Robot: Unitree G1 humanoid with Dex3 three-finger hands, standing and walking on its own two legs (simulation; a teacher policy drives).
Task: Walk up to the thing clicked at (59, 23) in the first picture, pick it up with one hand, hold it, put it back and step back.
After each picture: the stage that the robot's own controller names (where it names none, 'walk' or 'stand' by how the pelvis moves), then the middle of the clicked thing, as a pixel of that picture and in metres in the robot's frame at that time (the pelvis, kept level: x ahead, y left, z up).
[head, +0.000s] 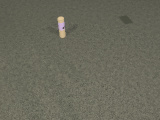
stand; (61, 27) +1.46 +0.24 -0.66
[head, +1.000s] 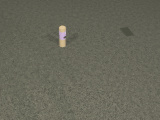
walk; (62, 36) +1.34 +0.16 -0.65
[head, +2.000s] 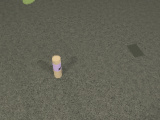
walk; (57, 67) +0.84 +0.19 -0.65
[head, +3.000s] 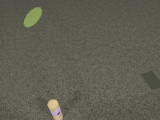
stand; (55, 111) +0.48 +0.23 -0.63
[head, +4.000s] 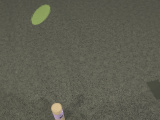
stand; (58, 114) +0.44 +0.20 -0.65
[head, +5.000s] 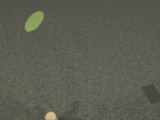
stand; out of the picture +0.40 +0.23 -0.66
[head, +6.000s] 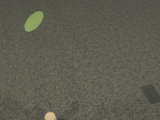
stand; out of the picture +0.40 +0.23 -0.66
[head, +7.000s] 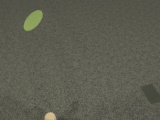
stand; out of the picture +0.39 +0.23 -0.66
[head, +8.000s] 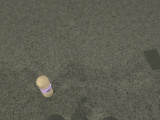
go down; (45, 87) +0.43 +0.22 -0.52
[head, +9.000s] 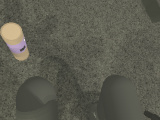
go down; (17, 44) +0.47 +0.26 -0.26
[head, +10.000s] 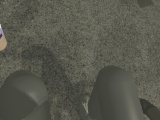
close in; out of the picture +0.47 +0.28 -0.21
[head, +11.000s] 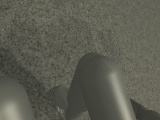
close; out of the picture +0.45 +0.32 -0.16
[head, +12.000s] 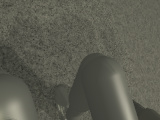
lift; out of the picture +0.42 +0.30 -0.16
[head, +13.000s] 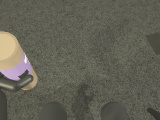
lift; (17, 67) +0.34 +0.20 +0.03
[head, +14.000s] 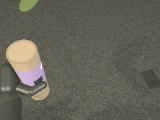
hold; (32, 75) +0.33 +0.17 +0.05
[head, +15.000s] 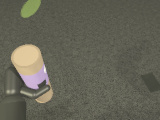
hold; (36, 78) +0.32 +0.16 +0.05
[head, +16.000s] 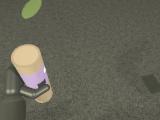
crouch; (36, 78) +0.32 +0.16 +0.04
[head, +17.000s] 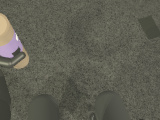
crouch; (9, 46) +0.42 +0.22 -0.03
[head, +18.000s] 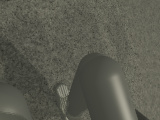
lower; out of the picture +0.44 +0.31 -0.17
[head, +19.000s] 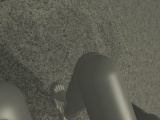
lower; out of the picture +0.44 +0.32 -0.16
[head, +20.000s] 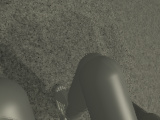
lower; out of the picture +0.44 +0.32 -0.16
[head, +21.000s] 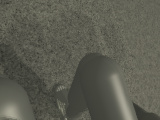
lower; out of the picture +0.44 +0.32 -0.16
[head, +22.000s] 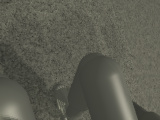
loosen; out of the picture +0.43 +0.32 -0.16
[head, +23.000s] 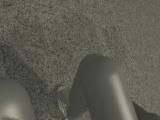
withdraw; out of the picture +0.44 +0.31 -0.17
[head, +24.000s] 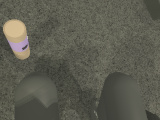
walk; (19, 42) +0.46 +0.26 -0.24
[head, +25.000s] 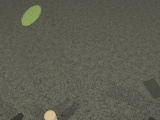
stand; out of the picture +0.40 +0.20 -0.59
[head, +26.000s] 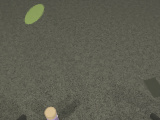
stand; (52, 118) +0.41 +0.21 -0.60
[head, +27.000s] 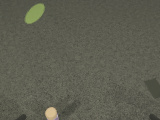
stand; (53, 119) +0.41 +0.20 -0.60
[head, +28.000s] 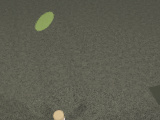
stand; out of the picture +0.43 +0.19 -0.65
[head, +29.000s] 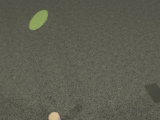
stand; out of the picture +0.40 +0.21 -0.66
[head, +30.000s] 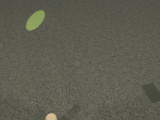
walk; out of the picture +0.39 +0.22 -0.66
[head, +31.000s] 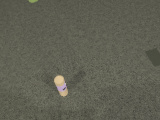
walk; (61, 86) +0.55 +0.22 -0.64
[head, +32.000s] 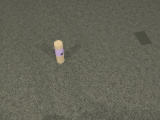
walk; (59, 52) +0.88 +0.18 -0.63
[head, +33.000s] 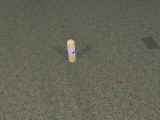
stand; (71, 51) +1.04 +0.16 -0.64
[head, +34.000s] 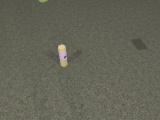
stand; (63, 56) +1.03 +0.20 -0.66
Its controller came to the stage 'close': yes
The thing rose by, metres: 0.69
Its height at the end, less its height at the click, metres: +0.00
